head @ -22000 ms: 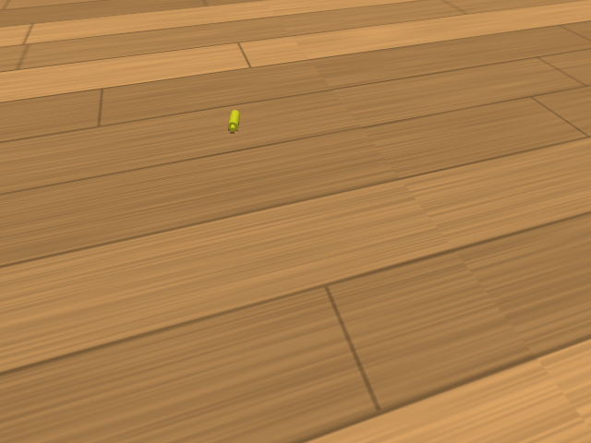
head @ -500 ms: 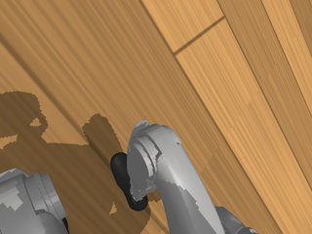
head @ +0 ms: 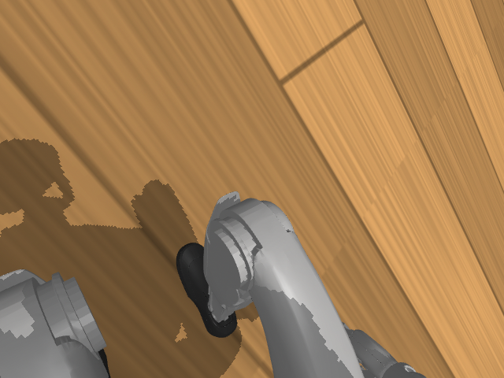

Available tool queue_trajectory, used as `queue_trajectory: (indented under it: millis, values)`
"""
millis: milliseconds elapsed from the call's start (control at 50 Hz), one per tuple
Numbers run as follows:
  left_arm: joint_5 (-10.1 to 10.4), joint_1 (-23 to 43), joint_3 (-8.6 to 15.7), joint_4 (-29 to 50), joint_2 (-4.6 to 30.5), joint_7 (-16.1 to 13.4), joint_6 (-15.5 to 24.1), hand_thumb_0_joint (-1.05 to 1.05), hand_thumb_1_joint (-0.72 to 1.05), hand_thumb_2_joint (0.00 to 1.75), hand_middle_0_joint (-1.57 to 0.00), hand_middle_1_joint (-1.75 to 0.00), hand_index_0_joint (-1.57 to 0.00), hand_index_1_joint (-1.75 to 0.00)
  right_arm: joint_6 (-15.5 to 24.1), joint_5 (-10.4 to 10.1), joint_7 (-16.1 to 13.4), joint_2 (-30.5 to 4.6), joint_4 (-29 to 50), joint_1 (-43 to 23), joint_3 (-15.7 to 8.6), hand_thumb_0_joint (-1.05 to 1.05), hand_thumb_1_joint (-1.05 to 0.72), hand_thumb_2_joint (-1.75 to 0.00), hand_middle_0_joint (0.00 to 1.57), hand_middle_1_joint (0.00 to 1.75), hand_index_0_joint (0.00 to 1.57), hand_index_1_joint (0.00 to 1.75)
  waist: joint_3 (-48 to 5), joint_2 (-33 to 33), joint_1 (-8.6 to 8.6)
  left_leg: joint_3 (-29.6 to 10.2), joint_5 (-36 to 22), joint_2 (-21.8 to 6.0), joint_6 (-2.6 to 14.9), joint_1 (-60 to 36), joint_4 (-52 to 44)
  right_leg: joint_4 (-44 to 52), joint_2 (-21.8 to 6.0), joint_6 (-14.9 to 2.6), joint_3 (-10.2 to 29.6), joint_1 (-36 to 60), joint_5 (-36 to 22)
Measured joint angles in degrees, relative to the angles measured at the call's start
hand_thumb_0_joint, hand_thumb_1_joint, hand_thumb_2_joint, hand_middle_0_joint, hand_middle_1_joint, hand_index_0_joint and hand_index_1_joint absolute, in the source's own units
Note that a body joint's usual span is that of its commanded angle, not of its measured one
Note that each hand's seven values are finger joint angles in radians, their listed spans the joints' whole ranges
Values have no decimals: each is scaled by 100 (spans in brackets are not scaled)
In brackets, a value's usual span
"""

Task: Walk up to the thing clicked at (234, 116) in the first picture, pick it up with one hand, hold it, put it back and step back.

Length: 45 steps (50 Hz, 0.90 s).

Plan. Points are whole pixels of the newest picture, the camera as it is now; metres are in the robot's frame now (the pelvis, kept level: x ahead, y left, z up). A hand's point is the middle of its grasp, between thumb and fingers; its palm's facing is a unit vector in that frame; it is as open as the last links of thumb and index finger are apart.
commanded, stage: close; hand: left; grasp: from above
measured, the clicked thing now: out of the picture +0.48 +0.37 -0.28
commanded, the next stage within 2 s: settle in 1.34 s
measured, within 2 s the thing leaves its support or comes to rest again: leaves its support in 1.80 s
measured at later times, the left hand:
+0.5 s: hand out of the picture +0.46 +0.34 -0.27, palm faces -0.47 -0.15 -0.87, open 10.4 cm
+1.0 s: hand out of the picture +0.46 +0.34 -0.26, palm faces -0.46 -0.15 -0.87, open 8.8 cm
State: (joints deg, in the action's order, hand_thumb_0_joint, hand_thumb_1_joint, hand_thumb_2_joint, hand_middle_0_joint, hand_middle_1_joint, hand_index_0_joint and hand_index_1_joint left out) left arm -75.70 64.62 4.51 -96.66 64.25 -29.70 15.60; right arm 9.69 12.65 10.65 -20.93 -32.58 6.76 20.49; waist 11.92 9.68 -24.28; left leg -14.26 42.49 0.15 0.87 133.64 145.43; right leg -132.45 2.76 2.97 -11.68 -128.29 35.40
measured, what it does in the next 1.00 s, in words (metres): stands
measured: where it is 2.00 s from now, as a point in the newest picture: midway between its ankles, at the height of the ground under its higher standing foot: (159, 344)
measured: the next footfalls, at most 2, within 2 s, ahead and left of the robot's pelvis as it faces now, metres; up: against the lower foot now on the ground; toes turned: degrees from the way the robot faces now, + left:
none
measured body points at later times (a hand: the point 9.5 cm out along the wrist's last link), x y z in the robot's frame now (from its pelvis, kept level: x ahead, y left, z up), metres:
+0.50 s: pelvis +0.00 +0.00 +0.00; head +0.29 +0.15 +0.31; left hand +0.48 +0.34 -0.22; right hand +0.05 -0.25 -0.04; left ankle +0.06 +0.12 -0.28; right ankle +0.13 -0.11 -0.28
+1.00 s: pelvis +0.00 +0.00 +0.00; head +0.30 +0.14 +0.30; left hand +0.48 +0.35 -0.21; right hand +0.05 -0.25 -0.04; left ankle +0.06 +0.12 -0.28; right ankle +0.13 -0.11 -0.28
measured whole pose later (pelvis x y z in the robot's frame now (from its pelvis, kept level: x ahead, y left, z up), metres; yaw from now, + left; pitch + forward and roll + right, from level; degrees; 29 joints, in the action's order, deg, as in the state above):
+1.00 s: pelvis +0.00 +0.00 +0.00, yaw +0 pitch +29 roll -17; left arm -74.4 66.1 3.6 -97.1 65.9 -29.5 15.3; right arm 9.1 13.1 10.0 -20.6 -32.6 6.1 21.6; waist 12.8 9.6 -24.4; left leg -14.6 42.3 0.0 1.1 133.5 145.2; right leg -131.8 2.9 3.2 -12.0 -127.9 35.1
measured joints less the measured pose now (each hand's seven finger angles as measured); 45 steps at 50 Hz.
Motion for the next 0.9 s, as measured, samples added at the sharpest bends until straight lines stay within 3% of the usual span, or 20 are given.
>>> queue_trajectory:
  millis: [220, 320, 420, 660, 900]
  values:
    - [-64, 146, -108, -99, 60, -64, -41, 0, -8, 66, -36, -81, -40, -78, -7, 5, -2, 48, -25, -51, -18, 0, -90, -90, 20, 29, 21, 30, -88, -8, 7, 5, -1, -2, 17, 20, 12, 1, 2, 4, 1, -5, -1]
    - [34, 168, -201, -161, 38, -31, -64, 0, -4, 63, -39, -79, -43, -76, -4, -2, 1, 55, -53, -80, 3, 0, -90, -90, 20, 29, 20, 30, -73, -49, 4, 14, -2, -4, 39, 12, -9, 27, 3, 26, 7, 15, 4]
    - [24, 104, -103, -90, 49, 38, -2, 0, 1, 58, -43, -77, -47, -73, -22, -4, -22, 64, -37, -72, 65, 0, -90, -90, 20, 29, 20, 30, -17, -27, 4, 3, -18, -11, 39, 13, -15, 47, 11, 21, -2, 18, -19]
    - [-73, 137, -83, -57, 92, -161, 12, 0, 13, 49, -52, -69, -56, -64, -4, 36, -37, 55, -42, -18, 69, 0, -90, -90, 20, 29, 21, 30, -44, 26, -11, -17, -9, -11, 19, 35, -3, 36, 11, 3, -19, -14, -21]
    - [91, 132, -65, -68, 144, -3, -82, 0, 26, 40, -62, -61, -66, -56, -18, 34, -36, 8, -24, -77, 80, 0, -90, -90, 20, 29, 20, 30, 66, -42, -25, -21, -8, -15, 23, 16, -18, 54, 12, 22, -22, 5, -23]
